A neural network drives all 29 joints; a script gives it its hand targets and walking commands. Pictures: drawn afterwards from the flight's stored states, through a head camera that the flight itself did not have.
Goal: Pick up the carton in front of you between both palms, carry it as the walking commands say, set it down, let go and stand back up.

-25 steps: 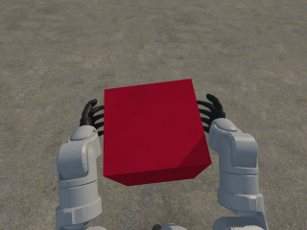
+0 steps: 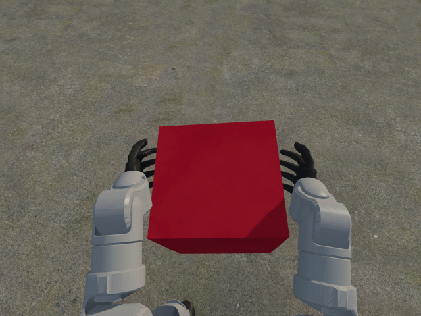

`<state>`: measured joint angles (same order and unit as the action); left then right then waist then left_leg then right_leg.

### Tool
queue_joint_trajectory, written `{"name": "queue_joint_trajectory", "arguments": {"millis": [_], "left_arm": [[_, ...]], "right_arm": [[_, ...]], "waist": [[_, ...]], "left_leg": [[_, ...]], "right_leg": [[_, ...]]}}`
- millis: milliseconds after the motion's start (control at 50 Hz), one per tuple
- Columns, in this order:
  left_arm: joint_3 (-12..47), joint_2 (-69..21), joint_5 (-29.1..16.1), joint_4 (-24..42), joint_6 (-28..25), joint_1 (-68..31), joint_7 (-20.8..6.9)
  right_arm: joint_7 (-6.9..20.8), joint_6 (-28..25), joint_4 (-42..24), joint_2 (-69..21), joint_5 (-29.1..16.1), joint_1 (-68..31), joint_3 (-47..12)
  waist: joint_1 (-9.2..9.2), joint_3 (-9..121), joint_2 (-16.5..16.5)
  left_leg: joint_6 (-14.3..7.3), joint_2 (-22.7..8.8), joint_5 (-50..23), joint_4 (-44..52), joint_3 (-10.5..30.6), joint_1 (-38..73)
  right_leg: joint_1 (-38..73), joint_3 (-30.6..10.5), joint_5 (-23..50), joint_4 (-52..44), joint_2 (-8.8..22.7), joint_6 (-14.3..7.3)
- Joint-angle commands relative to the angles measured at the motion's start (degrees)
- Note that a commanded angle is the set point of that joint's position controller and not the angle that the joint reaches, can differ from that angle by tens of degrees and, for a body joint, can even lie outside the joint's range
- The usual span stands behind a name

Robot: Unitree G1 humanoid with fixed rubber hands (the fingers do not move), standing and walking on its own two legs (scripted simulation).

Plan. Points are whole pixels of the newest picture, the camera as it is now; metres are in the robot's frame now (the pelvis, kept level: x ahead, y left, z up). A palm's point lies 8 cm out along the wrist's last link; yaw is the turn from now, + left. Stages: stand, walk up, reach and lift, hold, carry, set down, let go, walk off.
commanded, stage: carry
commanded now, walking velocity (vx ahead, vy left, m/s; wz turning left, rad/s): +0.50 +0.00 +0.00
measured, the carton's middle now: (220, 196) +0.35 +0.00 -0.01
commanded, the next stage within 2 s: none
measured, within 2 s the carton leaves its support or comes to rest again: neither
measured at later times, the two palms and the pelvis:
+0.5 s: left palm (166, 75) +0.58 +0.13 +0.12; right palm (298, 78) +0.59 -0.17 +0.12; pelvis +0.31 -0.03 +0.02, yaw +1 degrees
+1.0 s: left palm (166, 18) +0.88 +0.16 +0.10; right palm (266, 22) +0.87 -0.13 +0.10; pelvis +0.61 +0.02 +0.02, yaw -2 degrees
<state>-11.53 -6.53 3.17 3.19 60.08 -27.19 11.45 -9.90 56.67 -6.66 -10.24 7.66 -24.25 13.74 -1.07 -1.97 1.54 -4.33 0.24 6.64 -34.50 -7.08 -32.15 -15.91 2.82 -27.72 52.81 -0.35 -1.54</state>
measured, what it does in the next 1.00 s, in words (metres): walks ahead: right foot, then left foot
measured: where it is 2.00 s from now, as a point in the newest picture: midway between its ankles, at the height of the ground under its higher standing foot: (210, 183)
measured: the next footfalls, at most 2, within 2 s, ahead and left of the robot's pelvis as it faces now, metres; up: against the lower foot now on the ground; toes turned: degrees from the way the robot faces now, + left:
right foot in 0.42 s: +0.42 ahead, -0.11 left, +0.00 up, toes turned -10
left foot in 0.90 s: +0.79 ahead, +0.11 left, +0.00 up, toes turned +10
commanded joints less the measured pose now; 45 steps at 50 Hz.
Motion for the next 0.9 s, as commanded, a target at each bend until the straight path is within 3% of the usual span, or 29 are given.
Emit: {"name": "queue_joint_trajectory", "arguments": {"millis": [0,20,40,60,80,140,240,320,380,400,420,440,460,480,500,520,540,580,660,740,800,840,860,880], "left_arm": [[43.12,-55.75,-18.57,6.05,-1.28,-32.61,-11.92],[42.26,-55.18,-17.85,6.62,-1.32,-32.77,-11.58],[41.94,-54.97,-17.31,6.90,-1.34,-32.39,-11.33],[41.54,-54.48,-16.62,7.08,-1.34,-31.46,-11.12],[41.29,-53.93,-16.03,7.70,-1.30,-30.44,-10.92],[41.68,-52.62,-14.55,9.18,-0.29,-25.77,-10.46],[43.89,-51.47,-14.14,12.59,3.30,-17.80,-11.18],[45.34,-52.40,-16.96,16.44,7.04,-14.07,-12.75],[45.06,-53.46,-18.80,18.28,9.07,-11.73,-14.20],[44.55,-53.73,-18.96,18.37,9.65,-10.15,-14.64],[43.95,-53.10,-18.66,18.39,10.05,-8.56,-14.94],[43.44,-53.78,-18.72,17.49,10.07,-8.56,-15.21],[43.84,-55.68,-19.40,18.88,10.28,-7.69,-15.66],[44.39,-57.60,-20.16,20.03,10.21,-8.22,-16.04],[44.92,-59.01,-20.68,21.50,10.03,-9.62,-16.34],[45.54,-60.02,-21.21,22.60,9.85,-10.59,-16.52],[45.80,-60.41,-21.66,23.30,9.64,-10.64,-16.64],[45.81,-60.20,-21.89,23.49,9.40,-8.58,-16.92],[45.60,-58.16,-21.30,23.49,9.22,-5.04,-17.10],[45.03,-55.64,-20.16,24.73,9.58,-3.06,-16.66],[44.63,-53.33,-19.10,24.34,10.32,-2.38,-16.07],[44.60,-52.08,-18.80,23.94,10.85,-2.37,-15.80],[44.73,-51.64,-18.76,23.88,11.13,-2.49,-15.71],[44.69,-50.92,-18.69,23.67,11.37,-2.47,-15.61]], "right_arm": [[10.41,1.53,-2.08,-50.63,-21.92,-31.23,-45.03],[10.64,1.54,-3.59,-51.35,-23.13,-32.94,-46.14],[10.87,1.56,-4.90,-52.04,-24.24,-34.19,-47.10],[11.09,1.60,-6.09,-52.33,-25.07,-35.17,-47.77],[11.29,1.84,-6.77,-52.50,-25.72,-35.30,-48.32],[11.73,3.27,-7.91,-51.25,-26.18,-31.01,-48.39],[12.83,7.31,-8.02,-48.45,-23.46,-19.20,-46.16],[13.21,10.49,-10.33,-48.59,-21.97,-12.55,-44.85],[13.45,12.39,-12.84,-49.37,-21.64,-9.97,-44.84],[13.51,12.95,-13.61,-49.12,-21.49,-9.45,-44.76],[13.65,13.70,-15.18,-49.09,-21.67,-9.68,-45.02],[13.78,14.29,-17.12,-49.73,-22.19,-11.12,-45.64],[14.03,14.33,-17.27,-51.55,-22.82,-10.92,-46.53],[14.37,14.04,-17.92,-53.25,-23.39,-11.32,-46.91],[14.61,13.63,-18.21,-54.94,-23.83,-11.58,-47.27],[14.68,13.21,-18.38,-56.23,-24.17,-11.03,-47.57],[14.60,12.87,-18.72,-56.97,-24.19,-10.45,-47.82],[14.25,12.33,-18.54,-57.45,-23.61,-8.29,-47.99],[13.71,11.96,-18.90,-56.27,-23.18,-5.36,-48.62],[13.53,12.63,-21.22,-53.91,-23.80,-4.96,-49.36],[13.63,13.68,-21.41,-51.17,-24.13,-5.28,-49.17],[13.73,14.29,-20.62,-49.94,-24.07,-4.99,-48.35],[13.79,14.49,-19.65,-49.52,-23.83,-4.19,-47.68],[13.86,14.65,-18.40,-49.14,-23.41,-2.99,-46.84]], "waist": [[3.97,40.25,-14.32],[4.35,36.19,-8.84],[3.90,33.19,-5.37],[3.19,31.67,-5.07],[2.55,31.28,-5.32],[2.47,29.65,-7.56],[2.40,23.69,-11.37],[2.37,17.94,-12.09],[0.96,20.10,-8.84],[0.11,22.63,-6.73],[-0.72,25.20,5.30],[-0.47,25.09,16.41],[-0.20,23.83,11.19],[-0.26,23.32,6.36],[-0.14,22.44,1.51],[0.06,21.72,0.26],[0.21,21.74,1.57],[0.19,20.96,4.10],[0.09,17.55,5.22],[-0.07,14.77,6.41],[-0.11,12.59,7.46],[0.41,13.65,7.31],[1.19,15.91,5.28],[2.16,20.31,2.21]], "left_leg": [[-13.20,-22.07,-25.89,9.44,37.25,57.92],[-10.96,-20.16,-24.52,9.62,32.02,54.59],[-8.49,-18.59,-24.38,10.84,27.97,50.66],[-7.03,-17.57,-23.10,12.43,25.28,47.75],[-5.88,-17.20,-22.37,14.02,23.40,46.26],[-5.64,-16.60,-25.51,16.05,17.79,46.02],[-3.18,-13.51,-29.25,18.12,8.75,43.13],[-1.63,-12.62,-28.41,18.44,4.67,39.89],[1.58,-10.58,-29.18,6.03,-1.07,30.96],[3.13,-9.15,-20.85,-2.11,-2.49,23.11],[5.29,-4.70,-5.02,-18.21,-3.64,12.80],[5.55,1.54,18.65,-29.28,0.70,-3.29],[4.07,-1.82,21.34,-37.15,5.69,-7.59],[2.91,-4.12,19.82,-38.12,6.86,-7.87],[2.58,-6.16,16.13,-35.32,7.38,-6.82],[2.80,-7.67,13.24,-30.71,7.77,-5.04],[3.37,-7.59,11.65,-26.53,6.65,-2.83],[4.71,-6.82,9.74,-19.59,3.94,-1.19],[6.09,-6.20,3.29,-5.36,0.16,-2.52],[5.53,-4.67,-3.12,2.03,-2.72,-1.24],[4.43,-4.28,-3.93,5.64,-4.06,0.84],[3.27,-2.43,-1.22,8.54,-6.84,8.49],[2.93,-0.01,0.55,10.47,-9.44,17.23],[2.54,-2.59,2.71,9.90,-5.90,30.27]], "right_leg": [[-26.37,-4.64,-2.18,25.58,-1.94,1.09],[-28.60,-3.87,-0.72,23.41,-0.11,0.64],[-28.09,-3.72,2.33,18.23,1.60,0.74],[-26.27,-3.48,4.43,13.23,2.55,1.00],[-23.96,-2.93,5.42,9.01,2.79,1.42],[-21.97,0.07,5.69,-2.26,2.18,2.15],[-18.60,5.13,17.81,-17.68,1.56,2.47],[-13.45,8.22,24.07,-25.89,0.89,1.78],[5.97,12.62,22.96,-30.11,-1.85,0.03],[16.58,7.41,18.46,-29.21,2.02,-1.05],[22.94,-15.25,10.77,-35.13,15.73,-4.88],[31.30,-34.22,13.79,-39.75,24.40,-12.64],[29.52,-32.31,19.03,-39.25,25.51,-13.99],[26.31,-26.41,23.64,-38.35,23.30,-12.76],[22.52,-21.19,23.75,-39.07,21.81,-10.78],[19.17,-16.84,22.28,-40.81,20.42,-8.89],[17.24,-12.64,20.59,-41.85,19.14,-7.38],[15.36,-7.75,18.91,-43.75,17.46,-7.04],[17.13,-2.43,23.90,-44.85,15.70,-6.93],[18.71,1.63,31.08,-43.23,14.20,-5.52],[20.42,2.68,34.49,-41.05,14.28,-4.42],[19.51,5.21,42.13,-34.13,13.77,-3.12],[16.75,8.43,46.17,-25.79,11.77,-1.80],[9.52,9.94,40.89,-15.30,9.93,0.07]]}}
